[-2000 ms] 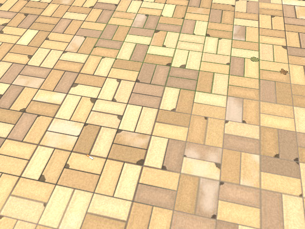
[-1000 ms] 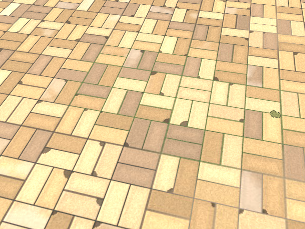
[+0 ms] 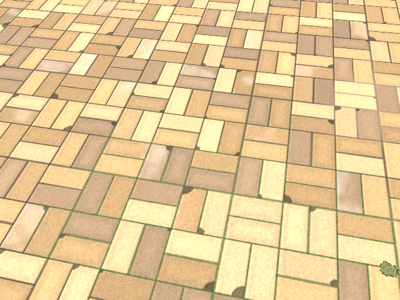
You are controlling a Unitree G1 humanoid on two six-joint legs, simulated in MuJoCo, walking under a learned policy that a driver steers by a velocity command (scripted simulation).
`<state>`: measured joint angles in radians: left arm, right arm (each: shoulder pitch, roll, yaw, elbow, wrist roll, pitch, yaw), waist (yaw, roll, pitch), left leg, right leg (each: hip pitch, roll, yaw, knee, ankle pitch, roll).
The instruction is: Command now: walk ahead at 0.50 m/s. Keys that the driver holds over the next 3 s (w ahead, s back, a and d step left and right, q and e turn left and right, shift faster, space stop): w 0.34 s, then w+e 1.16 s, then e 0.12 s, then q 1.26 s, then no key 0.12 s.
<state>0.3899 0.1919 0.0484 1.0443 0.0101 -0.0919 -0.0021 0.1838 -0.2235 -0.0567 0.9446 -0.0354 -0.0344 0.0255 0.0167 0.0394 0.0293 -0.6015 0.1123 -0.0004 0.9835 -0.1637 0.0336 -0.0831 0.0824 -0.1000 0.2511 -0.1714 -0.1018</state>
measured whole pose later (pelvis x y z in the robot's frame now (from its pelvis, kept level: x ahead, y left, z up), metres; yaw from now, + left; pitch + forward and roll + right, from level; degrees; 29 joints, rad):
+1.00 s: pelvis +0.53 -0.01 -0.01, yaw -19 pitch +0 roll +0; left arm 0.24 0.26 0.08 0.93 0.01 -0.03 0.00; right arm 0.22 -0.22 -0.05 0.87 -0.03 -0.08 0.00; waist 0.00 0.01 0.06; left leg -0.45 0.09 0.00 1.21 -0.33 0.00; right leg -0.25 0.14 -0.05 0.44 -0.19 -0.15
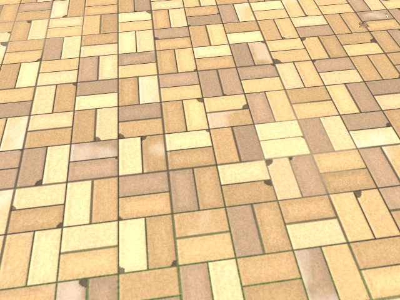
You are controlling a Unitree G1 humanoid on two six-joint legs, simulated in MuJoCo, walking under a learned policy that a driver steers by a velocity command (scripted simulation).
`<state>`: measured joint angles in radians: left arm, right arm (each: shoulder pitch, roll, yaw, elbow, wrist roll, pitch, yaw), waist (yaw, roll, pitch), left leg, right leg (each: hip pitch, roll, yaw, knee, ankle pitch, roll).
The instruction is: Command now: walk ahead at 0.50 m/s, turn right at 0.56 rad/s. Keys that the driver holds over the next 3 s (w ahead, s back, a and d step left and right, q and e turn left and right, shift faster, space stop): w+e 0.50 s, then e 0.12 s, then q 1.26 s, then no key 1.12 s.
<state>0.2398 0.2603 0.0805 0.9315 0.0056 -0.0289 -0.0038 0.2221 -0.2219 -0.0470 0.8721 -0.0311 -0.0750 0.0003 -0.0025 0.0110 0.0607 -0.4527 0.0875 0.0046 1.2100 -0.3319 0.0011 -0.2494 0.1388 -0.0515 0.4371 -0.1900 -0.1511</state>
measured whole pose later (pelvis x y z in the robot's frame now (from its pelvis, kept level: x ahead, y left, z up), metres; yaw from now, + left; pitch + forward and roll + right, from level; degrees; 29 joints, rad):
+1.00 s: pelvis +0.42 -0.03 +0.00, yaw -18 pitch +0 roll +1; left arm 0.12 0.19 0.00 0.77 0.02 -0.01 0.04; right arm 0.28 -0.25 -0.04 0.85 -0.01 0.03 0.00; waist -0.04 0.03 0.06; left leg -0.39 0.00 0.01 1.02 -0.52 0.00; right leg -0.33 -0.01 -0.09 0.44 -0.12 -0.06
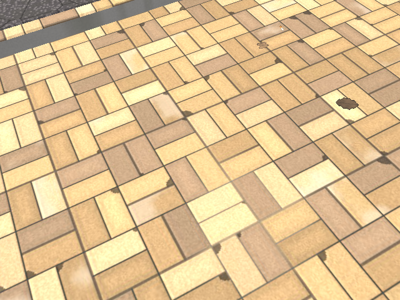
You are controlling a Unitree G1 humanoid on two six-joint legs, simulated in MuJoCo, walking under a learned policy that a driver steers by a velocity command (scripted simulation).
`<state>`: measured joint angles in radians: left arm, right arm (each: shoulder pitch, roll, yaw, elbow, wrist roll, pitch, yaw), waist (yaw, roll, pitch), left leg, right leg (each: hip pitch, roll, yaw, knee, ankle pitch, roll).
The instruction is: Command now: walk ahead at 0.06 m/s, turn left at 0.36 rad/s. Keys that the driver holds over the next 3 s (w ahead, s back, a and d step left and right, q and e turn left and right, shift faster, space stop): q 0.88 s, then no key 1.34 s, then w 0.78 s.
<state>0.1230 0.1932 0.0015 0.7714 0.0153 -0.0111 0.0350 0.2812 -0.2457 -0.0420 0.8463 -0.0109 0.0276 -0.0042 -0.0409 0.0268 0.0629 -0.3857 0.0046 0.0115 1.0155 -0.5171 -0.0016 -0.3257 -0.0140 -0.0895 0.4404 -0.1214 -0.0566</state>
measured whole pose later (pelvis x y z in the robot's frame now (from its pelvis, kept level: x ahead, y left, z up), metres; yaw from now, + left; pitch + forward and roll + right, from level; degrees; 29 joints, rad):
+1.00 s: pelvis -0.02 +0.00 +0.01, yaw +34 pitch +0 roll +1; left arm 0.20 0.25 0.03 0.69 0.02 0.01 0.03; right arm 0.21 -0.32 -0.08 0.73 -0.01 0.09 0.04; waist 0.00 0.04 0.07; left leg -0.40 -0.06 -0.07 0.96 -0.45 -0.05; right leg -0.20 -0.02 -0.07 0.43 -0.23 -0.03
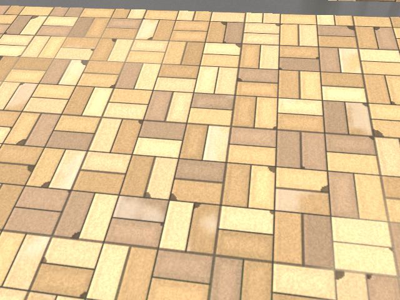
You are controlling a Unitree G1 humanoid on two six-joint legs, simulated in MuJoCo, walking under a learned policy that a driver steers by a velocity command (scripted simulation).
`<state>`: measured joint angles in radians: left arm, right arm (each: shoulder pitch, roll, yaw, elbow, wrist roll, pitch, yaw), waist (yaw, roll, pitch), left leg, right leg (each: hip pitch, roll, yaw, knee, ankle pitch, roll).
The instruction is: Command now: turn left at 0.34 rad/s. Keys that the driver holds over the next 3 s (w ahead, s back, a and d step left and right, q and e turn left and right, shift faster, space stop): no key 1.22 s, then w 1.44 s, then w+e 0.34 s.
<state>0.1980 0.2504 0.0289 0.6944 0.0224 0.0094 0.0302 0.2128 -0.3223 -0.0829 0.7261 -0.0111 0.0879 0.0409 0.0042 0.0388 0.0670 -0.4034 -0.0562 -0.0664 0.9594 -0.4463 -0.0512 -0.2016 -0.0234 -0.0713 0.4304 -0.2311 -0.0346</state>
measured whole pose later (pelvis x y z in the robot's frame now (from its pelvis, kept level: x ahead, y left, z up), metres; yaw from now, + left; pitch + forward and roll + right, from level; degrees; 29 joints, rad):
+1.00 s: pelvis -0.02 +0.00 +0.00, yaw +3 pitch -2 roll +0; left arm 0.24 0.20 0.00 1.08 0.01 0.00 0.03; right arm 0.25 -0.21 0.00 1.11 -0.01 0.01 -0.03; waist -0.01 0.00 0.03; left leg -0.14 -0.03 -0.04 0.37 -0.19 0.01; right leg -0.13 0.02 0.00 0.38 -0.22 -0.02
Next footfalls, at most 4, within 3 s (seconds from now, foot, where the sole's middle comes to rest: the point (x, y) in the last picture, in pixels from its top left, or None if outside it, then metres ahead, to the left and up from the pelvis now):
0.14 left None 0.02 0.12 -0.78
0.44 right None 0.02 -0.10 -0.78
1.94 right None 0.40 -0.03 -0.78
2.48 left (184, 229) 0.71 0.14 -0.78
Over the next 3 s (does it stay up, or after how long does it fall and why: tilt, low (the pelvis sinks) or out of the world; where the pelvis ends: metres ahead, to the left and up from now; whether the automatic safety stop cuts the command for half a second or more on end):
stays up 0.83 0.06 -0.02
